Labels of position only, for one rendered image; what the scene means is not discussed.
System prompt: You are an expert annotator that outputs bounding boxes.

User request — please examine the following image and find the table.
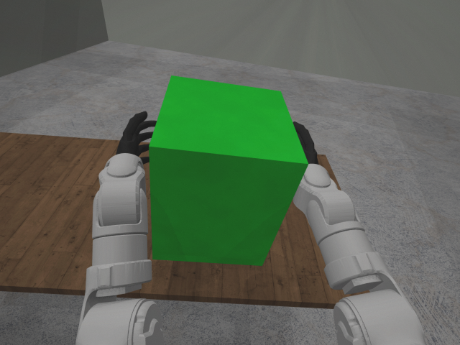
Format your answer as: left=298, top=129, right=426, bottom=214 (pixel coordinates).
left=0, top=132, right=370, bottom=309

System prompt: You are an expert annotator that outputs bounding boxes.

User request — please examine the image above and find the robot left hand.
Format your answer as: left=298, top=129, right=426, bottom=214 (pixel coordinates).
left=116, top=111, right=157, bottom=164

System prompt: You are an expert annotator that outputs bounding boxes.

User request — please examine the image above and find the robot left upper arm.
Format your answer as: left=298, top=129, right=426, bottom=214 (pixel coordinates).
left=77, top=298, right=165, bottom=345

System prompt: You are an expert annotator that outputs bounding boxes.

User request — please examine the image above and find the robot left forearm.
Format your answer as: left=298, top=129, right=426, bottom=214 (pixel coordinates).
left=75, top=153, right=152, bottom=345

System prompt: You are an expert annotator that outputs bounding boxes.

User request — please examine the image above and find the carton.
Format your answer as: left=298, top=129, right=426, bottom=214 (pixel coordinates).
left=149, top=75, right=308, bottom=266

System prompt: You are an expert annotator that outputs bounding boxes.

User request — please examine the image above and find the robot right forearm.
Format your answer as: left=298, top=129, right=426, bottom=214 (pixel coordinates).
left=293, top=164, right=426, bottom=345

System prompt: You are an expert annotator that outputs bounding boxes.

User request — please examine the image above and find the robot right upper arm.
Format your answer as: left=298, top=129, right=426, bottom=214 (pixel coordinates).
left=333, top=289, right=426, bottom=345

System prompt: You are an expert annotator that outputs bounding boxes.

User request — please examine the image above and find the robot right hand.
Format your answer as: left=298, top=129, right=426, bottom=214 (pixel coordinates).
left=293, top=121, right=319, bottom=165

